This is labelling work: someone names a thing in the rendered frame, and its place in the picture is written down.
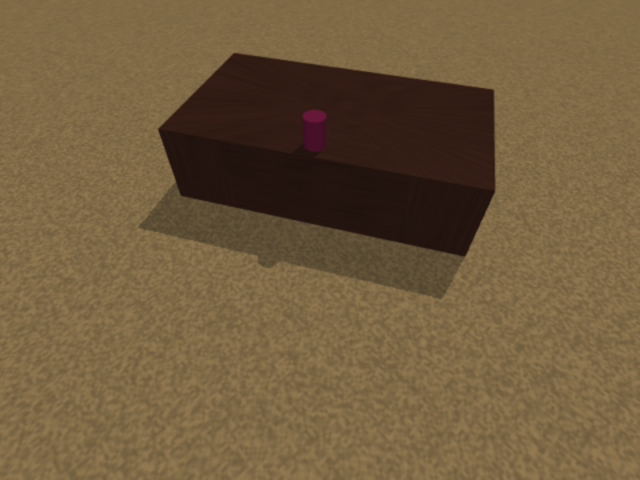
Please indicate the can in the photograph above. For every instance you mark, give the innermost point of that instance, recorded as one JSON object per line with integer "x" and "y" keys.
{"x": 314, "y": 130}

